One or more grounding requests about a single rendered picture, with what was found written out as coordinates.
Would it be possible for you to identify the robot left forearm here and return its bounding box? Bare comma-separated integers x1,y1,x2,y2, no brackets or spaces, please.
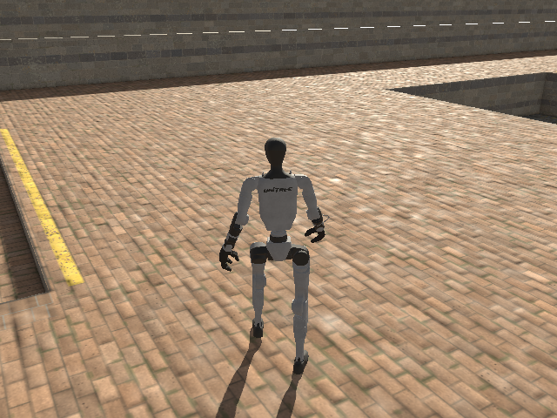
222,212,243,252

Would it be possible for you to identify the robot left shin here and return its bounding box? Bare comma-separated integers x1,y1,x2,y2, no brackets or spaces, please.
252,274,264,327

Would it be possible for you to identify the robot left hand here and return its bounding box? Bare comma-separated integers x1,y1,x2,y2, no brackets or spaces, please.
219,247,239,271

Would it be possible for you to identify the robot right foot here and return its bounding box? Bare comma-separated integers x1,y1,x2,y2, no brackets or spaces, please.
293,350,309,374

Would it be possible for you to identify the right robot upper arm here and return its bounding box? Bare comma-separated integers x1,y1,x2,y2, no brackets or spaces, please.
294,174,320,220

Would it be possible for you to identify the left robot upper arm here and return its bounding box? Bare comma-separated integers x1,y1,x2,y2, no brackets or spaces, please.
235,176,259,226

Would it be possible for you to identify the robot right hand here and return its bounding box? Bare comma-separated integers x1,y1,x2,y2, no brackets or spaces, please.
305,228,325,243

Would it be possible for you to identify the robot right forearm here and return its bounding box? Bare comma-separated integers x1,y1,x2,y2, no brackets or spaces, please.
312,206,325,232

